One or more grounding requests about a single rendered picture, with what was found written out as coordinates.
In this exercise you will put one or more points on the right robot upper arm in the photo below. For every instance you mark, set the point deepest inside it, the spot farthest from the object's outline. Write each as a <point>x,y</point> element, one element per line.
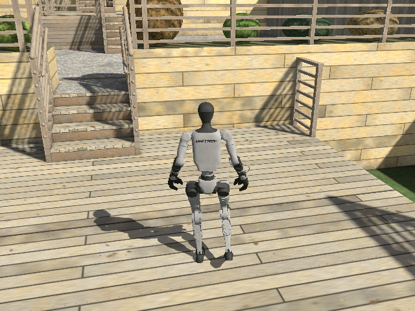
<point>230,145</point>

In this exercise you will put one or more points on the robot right shin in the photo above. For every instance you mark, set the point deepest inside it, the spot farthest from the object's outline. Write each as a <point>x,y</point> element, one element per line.
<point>226,229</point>

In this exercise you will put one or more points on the left robot upper arm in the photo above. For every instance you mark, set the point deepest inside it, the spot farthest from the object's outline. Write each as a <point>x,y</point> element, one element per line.
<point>182,147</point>

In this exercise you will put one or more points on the robot right hand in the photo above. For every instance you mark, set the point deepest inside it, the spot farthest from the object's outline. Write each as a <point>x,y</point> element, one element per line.
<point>244,182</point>

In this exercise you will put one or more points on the robot left hand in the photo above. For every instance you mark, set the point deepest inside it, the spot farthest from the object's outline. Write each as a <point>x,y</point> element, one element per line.
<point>170,183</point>

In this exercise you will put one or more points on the left robot forearm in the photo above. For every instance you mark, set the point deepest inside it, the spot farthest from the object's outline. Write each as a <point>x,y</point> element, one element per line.
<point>175,170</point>

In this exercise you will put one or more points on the robot shin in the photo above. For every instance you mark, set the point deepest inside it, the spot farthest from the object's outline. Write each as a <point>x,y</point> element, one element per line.
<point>226,229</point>
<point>197,232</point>

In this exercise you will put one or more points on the right robot forearm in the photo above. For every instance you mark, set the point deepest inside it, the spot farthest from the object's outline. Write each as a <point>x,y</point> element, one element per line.
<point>240,170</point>

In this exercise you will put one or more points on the robot left shin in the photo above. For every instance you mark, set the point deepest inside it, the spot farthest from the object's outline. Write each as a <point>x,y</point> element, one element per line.
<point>197,232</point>

